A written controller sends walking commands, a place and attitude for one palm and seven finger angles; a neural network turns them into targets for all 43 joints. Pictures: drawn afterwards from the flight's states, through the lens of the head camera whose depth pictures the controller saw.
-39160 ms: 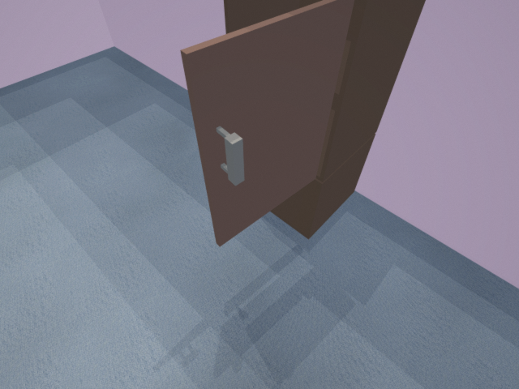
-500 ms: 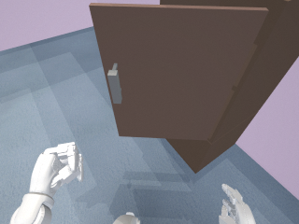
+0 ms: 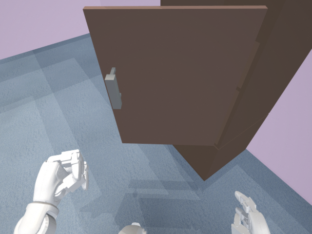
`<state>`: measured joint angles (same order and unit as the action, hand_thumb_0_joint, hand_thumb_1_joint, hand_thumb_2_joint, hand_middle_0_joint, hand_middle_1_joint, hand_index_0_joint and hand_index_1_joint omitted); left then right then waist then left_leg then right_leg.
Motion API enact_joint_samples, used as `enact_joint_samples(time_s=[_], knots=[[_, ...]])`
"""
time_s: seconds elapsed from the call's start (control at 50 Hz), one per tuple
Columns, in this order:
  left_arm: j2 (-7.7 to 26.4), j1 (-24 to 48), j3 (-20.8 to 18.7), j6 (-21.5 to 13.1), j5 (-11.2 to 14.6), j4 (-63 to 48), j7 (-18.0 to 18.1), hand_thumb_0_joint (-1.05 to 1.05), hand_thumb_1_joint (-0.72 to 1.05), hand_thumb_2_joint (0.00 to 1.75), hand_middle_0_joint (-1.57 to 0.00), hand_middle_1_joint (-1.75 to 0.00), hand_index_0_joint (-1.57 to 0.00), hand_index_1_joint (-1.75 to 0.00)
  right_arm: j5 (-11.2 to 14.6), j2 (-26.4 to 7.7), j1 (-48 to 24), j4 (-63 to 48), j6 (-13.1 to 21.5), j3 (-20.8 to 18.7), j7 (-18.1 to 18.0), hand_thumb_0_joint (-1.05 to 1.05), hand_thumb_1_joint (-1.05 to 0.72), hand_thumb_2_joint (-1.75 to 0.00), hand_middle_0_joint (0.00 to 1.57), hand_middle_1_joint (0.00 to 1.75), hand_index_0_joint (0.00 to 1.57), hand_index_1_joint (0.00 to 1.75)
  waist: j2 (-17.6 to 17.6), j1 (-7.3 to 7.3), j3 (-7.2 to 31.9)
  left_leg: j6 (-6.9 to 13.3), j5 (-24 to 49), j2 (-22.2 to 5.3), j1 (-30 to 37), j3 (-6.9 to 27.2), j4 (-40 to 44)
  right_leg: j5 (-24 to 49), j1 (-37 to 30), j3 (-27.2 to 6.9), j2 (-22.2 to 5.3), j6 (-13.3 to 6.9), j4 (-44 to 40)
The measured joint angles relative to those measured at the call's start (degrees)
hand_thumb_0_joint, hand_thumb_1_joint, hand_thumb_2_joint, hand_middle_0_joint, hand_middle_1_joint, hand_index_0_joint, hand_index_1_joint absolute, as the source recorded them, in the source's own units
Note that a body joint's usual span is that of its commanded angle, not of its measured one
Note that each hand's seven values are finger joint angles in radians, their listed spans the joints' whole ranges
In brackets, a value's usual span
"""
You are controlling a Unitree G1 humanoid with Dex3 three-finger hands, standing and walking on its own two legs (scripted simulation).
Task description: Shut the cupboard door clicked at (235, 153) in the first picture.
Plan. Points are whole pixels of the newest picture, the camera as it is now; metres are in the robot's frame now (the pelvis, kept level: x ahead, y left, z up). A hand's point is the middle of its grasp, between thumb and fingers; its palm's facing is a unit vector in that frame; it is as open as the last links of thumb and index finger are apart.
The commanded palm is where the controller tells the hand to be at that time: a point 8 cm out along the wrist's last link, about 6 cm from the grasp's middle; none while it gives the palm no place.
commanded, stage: bring the fist close to the handle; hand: left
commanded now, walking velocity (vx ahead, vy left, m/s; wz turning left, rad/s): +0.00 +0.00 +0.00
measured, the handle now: (115, 88) +0.52 +0.18 +0.08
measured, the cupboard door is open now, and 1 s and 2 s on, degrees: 53 53 49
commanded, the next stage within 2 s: push the door shut along its arc in 1.40 s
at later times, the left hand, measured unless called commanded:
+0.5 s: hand (97, 140) +0.32 +0.18 +0.08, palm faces +0.01 -1.00 +0.00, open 3.1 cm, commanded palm +0.30 +0.22 +0.08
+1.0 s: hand (118, 113) +0.41 +0.14 +0.09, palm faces +0.01 -1.00 -0.01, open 3.1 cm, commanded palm +0.39 +0.19 +0.08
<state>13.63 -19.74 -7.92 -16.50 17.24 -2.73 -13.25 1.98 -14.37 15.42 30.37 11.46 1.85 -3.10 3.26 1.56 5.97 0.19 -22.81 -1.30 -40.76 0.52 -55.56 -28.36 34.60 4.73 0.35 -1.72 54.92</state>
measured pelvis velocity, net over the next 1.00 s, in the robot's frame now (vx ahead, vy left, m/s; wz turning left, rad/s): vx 0.00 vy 0.01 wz -0.03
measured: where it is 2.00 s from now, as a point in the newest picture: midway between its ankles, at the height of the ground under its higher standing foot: outside the picture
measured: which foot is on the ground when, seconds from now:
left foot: down 0.00-1.00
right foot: down 0.00-1.00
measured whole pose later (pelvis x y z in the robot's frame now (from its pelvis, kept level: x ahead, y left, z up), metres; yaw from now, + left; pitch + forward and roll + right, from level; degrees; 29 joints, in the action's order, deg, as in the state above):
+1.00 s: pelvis +0.00 +0.01 +0.00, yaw -2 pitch +12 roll -1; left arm 11.7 27.2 -8.4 -18.3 9.3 39.8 -2.9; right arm 1.1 -14.3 16.8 37.1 5.4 1.0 -0.9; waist 2.0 -2.1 6.5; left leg 0.9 -21.7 -1.4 -44.3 -1.4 -54.3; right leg -26.9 39.2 2.8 0.3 -1.0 54.5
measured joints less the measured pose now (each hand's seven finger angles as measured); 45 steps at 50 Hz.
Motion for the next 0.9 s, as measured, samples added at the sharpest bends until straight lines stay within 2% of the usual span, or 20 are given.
enact_joint_samples(time_s=[0.08,0.18,0.36,0.5,0.66,0.9], knots=[[-0.01,1.41,0.49,0.18,-0.3,0.95,0.13,0.02,0.9,0.9,-1.3,-1.5,-1.3,-1.5,0.01,-0.16,-0.13,0.07,0.23,0.22,-0.24,0.01,-0.91,-0.89,0.2,0.3,0.2,0.3,0.33,0.05,-0.02,-0.1,-0.08,0.0,-0.42,0.31,-0.38,-0.14,0.25,0.3,0.03,-0.1,0.27],[-0.02,8.28,0.68,0.69,-0.73,5.35,0.67,0.02,0.89,0.9,-1.3,-1.5,-1.3,-1.5,0.02,-0.34,-0.84,1.41,0.41,0.37,-0.47,0.01,-0.91,-0.89,0.21,0.3,0.2,0.3,0.3,0.03,-0.2,-0.18,-0.22,-0.05,-1.61,0.52,-1.22,-0.35,1.38,0.48,0.09,-0.2,1.1],[0.25,17.81,-0.82,3.03,-1.26,13.41,1.58,0.02,0.9,0.9,-1.3,-1.5,-1.3,-1.5,0.01,-0.26,-0.05,2.41,-1.22,0.33,0.0,0.01,-0.91,-0.89,0.21,0.3,0.2,0.3,-0.54,-1.13,-0.14,0.0,0.3,-0.09,-0.2,-0.61,0.99,0.36,0.65,-0.66,0.07,0.05,-0.59],[-0.47,22.26,-0.82,1.68,-2.23,18.28,2.86,0.02,0.9,0.9,-1.3,-1.5,-1.3,-1.5,-0.05,-0.78,0.58,3.26,-2.53,-0.36,0.57,0.01,-0.91,-0.89,0.2,0.3,0.2,0.3,-1.01,-1.46,-0.21,0.36,0.52,0.1,0.08,-1.28,1.94,0.71,0.65,-1.32,-0.15,0.42,-1.36],[-2.05,28.94,1.42,0.52,-4.63,23.16,5.89,0.02,0.9,0.9,-1.3,-1.5,-1.3,-1.5,-0.2,-0.69,-0.07,4.59,-3.56,-0.86,0.95,0.01,-0.91,-0.89,0.2,0.3,0.2,0.3,-1.04,-1.71,-0.49,0.74,0.55,0.32,-0.77,-1.56,1.64,0.84,1.51,-1.59,-0.39,0.76,-1.1],[-1.99,42.07,0.33,-0.62,-7.19,36.83,9.81,0.02,0.9,0.9,-1.3,-1.5,-1.3,-1.5,-0.64,0.32,0.23,5.88,-5.33,-0.46,1.79,0.01,-0.91,-0.89,0.21,0.3,0.2,0.3,-1.19,-3.02,0.06,0.76,1.09,0.08,-2.48,-1.82,1.64,1.46,3.43,-1.88,-0.18,0.79,-0.98]])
